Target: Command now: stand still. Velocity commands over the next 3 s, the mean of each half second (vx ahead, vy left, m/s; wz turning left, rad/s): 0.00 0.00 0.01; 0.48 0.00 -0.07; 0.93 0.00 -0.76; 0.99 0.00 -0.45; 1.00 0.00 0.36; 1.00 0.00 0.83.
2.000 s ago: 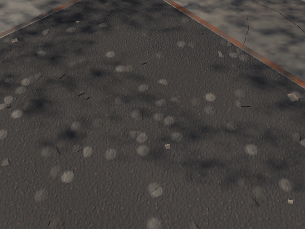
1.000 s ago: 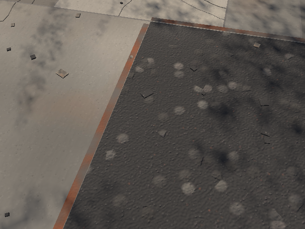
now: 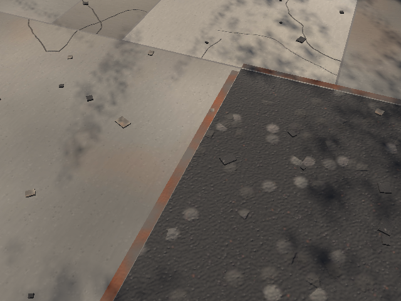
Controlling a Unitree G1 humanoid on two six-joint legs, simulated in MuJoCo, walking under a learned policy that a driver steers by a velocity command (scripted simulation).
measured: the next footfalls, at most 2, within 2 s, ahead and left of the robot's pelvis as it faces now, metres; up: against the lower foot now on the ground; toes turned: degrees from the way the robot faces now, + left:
left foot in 0.88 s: +0.13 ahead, +0.16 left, +0.00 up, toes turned +5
right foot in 1.38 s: +0.50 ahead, -0.04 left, +0.00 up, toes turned -26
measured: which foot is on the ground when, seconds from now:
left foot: down 0.00-0.60, up 0.62-0.86, down 0.88-1.00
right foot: down 0.00-0.88, up 0.90-1.00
